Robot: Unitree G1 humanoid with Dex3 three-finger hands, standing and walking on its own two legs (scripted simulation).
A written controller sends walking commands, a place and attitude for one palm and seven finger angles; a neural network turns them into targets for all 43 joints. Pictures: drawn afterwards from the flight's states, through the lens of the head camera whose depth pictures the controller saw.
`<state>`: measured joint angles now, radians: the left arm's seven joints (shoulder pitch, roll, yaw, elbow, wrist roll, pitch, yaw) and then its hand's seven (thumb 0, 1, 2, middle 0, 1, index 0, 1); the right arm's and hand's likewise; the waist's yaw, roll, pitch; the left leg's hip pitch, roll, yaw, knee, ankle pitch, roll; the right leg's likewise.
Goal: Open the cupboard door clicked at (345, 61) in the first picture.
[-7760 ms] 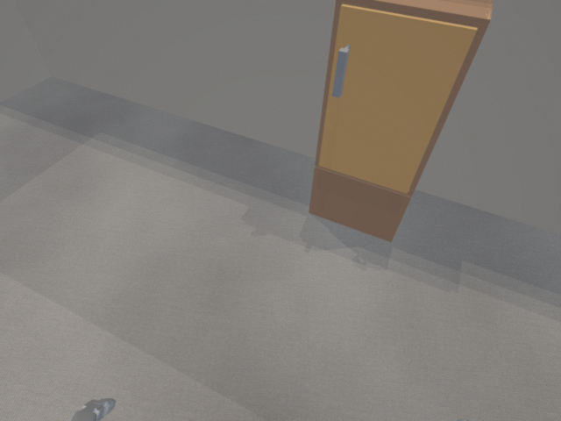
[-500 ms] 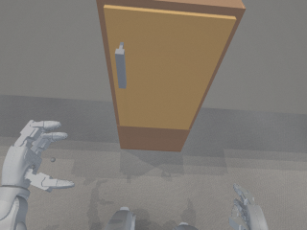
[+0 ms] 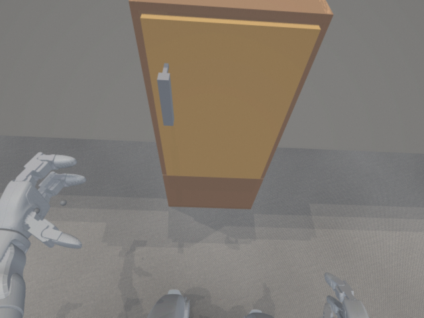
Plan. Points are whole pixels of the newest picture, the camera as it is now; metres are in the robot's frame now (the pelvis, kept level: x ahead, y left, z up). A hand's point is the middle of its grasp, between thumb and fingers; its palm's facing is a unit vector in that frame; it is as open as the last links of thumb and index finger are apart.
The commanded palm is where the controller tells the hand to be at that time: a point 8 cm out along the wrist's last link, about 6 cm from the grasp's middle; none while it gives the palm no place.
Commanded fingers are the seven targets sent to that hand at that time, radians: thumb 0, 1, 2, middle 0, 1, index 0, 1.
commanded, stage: raise the hand with hooked fingers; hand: left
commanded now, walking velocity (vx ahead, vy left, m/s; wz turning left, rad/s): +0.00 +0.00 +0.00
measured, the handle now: (167, 95) +0.60 +0.14 +0.04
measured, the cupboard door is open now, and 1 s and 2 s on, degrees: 0 0 0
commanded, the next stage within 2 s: move the hooked fingers beside the handle in 0.38 s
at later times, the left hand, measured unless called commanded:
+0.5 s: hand (85, 201) +0.30 +0.24 +0.05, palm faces +0.05 -1.00 -0.03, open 14.0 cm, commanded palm +0.28 +0.29 +0.06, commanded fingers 0.00 -0.50 0.30 -0.30 -1.20 -0.30 -1.20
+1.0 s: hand (98, 165) +0.38 +0.24 +0.05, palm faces +0.04 -1.00 -0.01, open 14.0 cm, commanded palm +0.35 +0.29 +0.05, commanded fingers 0.00 -0.50 0.30 -0.30 -1.20 -0.30 -1.20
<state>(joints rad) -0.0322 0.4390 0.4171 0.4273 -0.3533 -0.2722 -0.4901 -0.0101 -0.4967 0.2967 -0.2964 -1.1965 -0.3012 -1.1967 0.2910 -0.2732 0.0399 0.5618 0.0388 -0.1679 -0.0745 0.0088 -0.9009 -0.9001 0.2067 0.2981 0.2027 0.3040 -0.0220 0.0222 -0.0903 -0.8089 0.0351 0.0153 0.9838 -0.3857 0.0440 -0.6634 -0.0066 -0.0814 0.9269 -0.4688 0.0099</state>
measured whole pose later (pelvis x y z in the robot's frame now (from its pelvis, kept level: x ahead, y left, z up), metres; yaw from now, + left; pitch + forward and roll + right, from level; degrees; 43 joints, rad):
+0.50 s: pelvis +0.01 -0.03 +0.00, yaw +0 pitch +13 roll -2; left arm -0.02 0.39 0.42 0.44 -0.36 -0.33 -0.48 -0.01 -0.50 0.30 -0.30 -1.20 -0.30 -1.20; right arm 0.26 -0.27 0.03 0.56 0.04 -0.16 -0.07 0.01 -0.90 -0.90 0.21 0.30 0.20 0.30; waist -0.02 0.03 -0.11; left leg -0.82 0.05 0.00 1.00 -0.41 0.00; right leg -0.68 0.01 -0.09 0.97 -0.51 -0.03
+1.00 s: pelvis +0.01 -0.03 -0.01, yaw -1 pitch +15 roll -2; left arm -0.31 0.46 0.46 0.71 -0.30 -0.34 -0.46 -0.01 -0.50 0.30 -0.30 -1.20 -0.30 -1.20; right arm 0.32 -0.28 0.02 0.60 0.03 -0.11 -0.06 0.01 -0.90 -0.90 0.20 0.30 0.20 0.30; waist -0.06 0.02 -0.11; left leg -0.88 0.06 0.01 1.02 -0.42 0.01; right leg -0.75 0.02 -0.08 0.99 -0.51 -0.02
